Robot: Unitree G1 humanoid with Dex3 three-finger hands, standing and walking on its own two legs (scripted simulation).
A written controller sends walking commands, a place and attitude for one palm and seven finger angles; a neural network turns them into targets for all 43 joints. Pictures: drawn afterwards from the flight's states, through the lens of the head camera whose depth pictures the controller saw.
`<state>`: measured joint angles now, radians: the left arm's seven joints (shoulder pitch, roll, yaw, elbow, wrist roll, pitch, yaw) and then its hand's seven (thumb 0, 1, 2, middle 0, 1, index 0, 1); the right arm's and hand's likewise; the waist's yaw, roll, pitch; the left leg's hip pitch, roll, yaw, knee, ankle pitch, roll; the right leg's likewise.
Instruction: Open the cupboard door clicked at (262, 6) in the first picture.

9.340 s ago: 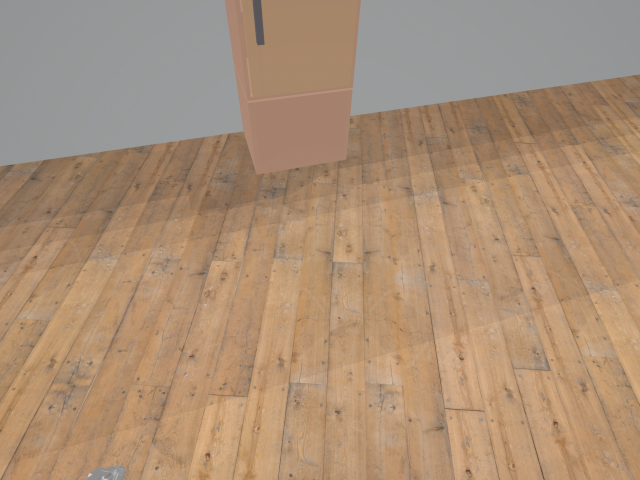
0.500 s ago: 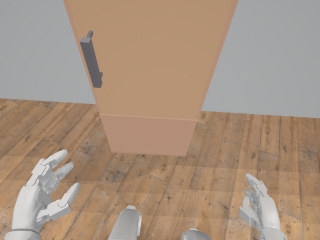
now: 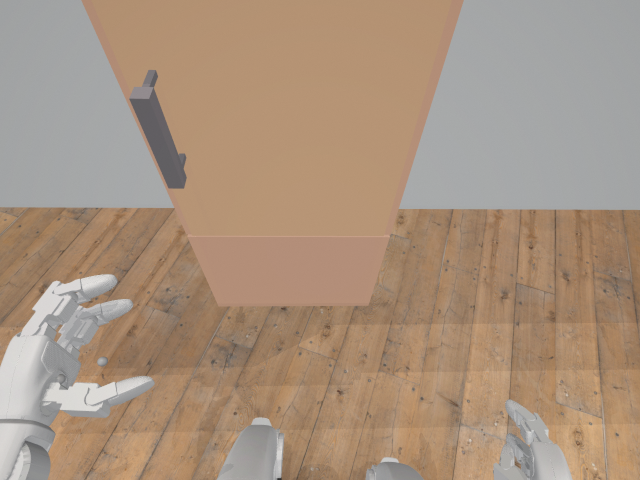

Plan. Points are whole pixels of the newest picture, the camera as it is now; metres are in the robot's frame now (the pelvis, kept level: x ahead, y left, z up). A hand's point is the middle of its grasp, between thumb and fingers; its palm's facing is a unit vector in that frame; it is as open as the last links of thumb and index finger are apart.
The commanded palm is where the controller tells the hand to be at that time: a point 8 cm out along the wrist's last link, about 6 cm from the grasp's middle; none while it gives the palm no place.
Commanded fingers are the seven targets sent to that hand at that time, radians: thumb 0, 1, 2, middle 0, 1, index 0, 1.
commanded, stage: raise the hand with hooked fingers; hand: left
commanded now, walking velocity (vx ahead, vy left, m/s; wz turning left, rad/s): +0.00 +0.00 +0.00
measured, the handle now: (165, 133) +0.57 +0.29 +0.06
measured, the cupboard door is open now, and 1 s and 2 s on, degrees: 0 0 0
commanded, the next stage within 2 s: move the hooked fingers beside the handle in 1.10 s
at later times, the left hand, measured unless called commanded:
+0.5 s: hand (74, 321) +0.26 +0.28 +0.08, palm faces +0.10 -0.99 -0.04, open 13.9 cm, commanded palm +0.24 +0.33 +0.08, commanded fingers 0.00 -0.50 0.30 -0.30 -1.20 -0.30 -1.20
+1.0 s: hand (93, 299) +0.28 +0.27 +0.08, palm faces +0.11 -0.99 -0.02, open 14.0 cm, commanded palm +0.26 +0.32 +0.09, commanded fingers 0.00 -0.50 0.30 -0.30 -1.20 -0.30 -1.20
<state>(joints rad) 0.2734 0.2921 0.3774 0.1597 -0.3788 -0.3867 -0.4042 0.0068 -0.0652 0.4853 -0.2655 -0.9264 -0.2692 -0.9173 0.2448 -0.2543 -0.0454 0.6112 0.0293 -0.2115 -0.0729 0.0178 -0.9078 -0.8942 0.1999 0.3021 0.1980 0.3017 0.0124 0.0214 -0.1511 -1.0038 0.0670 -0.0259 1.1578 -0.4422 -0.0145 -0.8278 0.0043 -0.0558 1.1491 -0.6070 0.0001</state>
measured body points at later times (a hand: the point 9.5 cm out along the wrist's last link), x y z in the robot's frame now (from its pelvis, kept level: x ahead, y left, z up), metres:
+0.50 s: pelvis -0.01 +0.01 +0.02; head +0.05 +0.03 +0.46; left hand +0.25 +0.34 +0.08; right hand +0.16 -0.23 -0.06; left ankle +0.06 +0.13 -0.65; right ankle -0.03 -0.12 -0.65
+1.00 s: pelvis +0.00 +0.00 +0.02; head +0.06 +0.01 +0.47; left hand +0.27 +0.33 +0.08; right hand +0.15 -0.25 -0.06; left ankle +0.06 +0.13 -0.65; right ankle -0.03 -0.12 -0.65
